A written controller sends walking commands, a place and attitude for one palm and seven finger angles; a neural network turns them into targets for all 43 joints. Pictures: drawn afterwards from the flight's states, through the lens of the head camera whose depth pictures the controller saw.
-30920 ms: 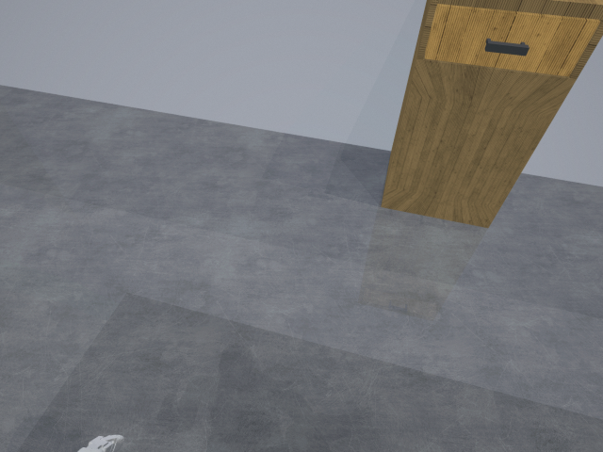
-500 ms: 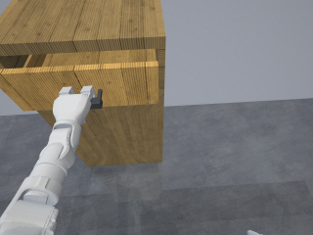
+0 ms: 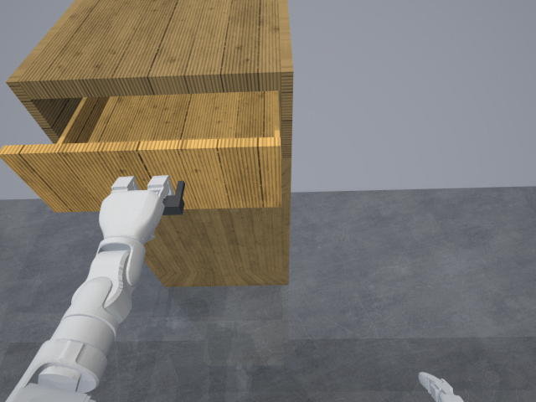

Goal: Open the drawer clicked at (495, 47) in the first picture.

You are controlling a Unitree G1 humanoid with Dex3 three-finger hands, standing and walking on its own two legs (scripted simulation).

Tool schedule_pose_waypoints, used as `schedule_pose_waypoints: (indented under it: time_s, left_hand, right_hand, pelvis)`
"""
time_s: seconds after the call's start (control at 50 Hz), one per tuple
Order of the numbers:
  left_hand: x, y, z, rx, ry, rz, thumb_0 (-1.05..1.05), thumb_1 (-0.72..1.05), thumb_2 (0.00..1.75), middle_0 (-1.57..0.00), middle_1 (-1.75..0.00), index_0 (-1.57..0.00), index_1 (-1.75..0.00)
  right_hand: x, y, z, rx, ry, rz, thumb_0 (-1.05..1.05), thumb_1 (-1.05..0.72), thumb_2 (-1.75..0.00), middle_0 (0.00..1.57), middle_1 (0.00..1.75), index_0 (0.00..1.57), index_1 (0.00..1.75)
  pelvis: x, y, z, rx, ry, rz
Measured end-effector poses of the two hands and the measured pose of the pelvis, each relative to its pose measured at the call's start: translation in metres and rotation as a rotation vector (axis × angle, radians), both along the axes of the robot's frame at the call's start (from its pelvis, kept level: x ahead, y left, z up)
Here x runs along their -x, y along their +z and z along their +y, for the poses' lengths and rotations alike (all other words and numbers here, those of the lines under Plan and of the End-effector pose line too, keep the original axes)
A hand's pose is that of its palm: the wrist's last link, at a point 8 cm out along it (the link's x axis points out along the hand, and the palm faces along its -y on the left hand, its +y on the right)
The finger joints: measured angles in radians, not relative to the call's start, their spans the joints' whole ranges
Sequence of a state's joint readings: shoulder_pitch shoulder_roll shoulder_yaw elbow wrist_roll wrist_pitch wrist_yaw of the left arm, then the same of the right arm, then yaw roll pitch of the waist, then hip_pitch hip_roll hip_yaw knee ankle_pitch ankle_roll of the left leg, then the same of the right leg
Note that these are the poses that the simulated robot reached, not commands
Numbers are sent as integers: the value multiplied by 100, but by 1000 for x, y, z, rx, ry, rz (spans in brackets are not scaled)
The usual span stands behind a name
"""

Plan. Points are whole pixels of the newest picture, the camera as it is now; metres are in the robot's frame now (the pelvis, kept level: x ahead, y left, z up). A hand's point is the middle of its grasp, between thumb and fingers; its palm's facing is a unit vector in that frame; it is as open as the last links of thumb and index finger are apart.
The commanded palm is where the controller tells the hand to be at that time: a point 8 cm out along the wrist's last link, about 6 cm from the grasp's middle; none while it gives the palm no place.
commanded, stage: pull the drawer open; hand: left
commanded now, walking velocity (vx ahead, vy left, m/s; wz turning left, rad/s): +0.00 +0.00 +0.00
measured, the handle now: (150, 196) +0.42 +0.23 +0.04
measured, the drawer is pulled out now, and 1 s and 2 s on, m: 0.13 0.25 0.30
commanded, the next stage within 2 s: open the thumb to release the handle in 1.58 s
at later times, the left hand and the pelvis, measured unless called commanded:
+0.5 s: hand (138, 261) +0.31 +0.22 +0.02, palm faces +0.01 -0.05 -1.00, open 5.6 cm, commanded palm +0.28 +0.23 +0.07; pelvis +0.00 +0.00 +0.00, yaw -1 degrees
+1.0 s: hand (130, 297) +0.26 +0.22 +0.02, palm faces +0.01 -0.07 -1.00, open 5.6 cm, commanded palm +0.22 +0.23 +0.07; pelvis +0.00 -0.01 +0.00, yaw -1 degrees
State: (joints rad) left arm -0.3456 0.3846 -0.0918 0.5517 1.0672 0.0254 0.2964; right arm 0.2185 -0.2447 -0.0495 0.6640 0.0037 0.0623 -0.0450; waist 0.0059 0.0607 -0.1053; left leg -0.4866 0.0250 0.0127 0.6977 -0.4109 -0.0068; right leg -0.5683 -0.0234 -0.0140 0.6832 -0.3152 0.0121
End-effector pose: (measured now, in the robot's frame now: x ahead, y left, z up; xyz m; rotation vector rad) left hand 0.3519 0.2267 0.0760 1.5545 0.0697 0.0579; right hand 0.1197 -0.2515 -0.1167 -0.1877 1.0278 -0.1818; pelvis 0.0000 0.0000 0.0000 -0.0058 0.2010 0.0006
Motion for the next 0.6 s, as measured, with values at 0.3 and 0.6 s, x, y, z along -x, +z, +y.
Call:
schedule_pose_waypoints:
  time_s: [0.3, 0.6]
  left_hand:
    - [29, 0, -2, 16, 9, -4, 2, 71, 81, -31, -135, -38, -135]
    - [74, -1, -3, 41, 12, -22, 3, 72, 81, -30, -135, -41, -135]
  right_hand:
    - [-2, 6, -4, 3, -8, -50, 1, -90, -89, 20, 30, 20, 30]
    - [-45, 19, 9, -17, 60, -162, 1, -90, -89, 20, 30, 20, 30]
  pelvis:
    - [3, 2, -2, -6, -14, -29]
    - [0, 4, -2, -7, -12, -58]
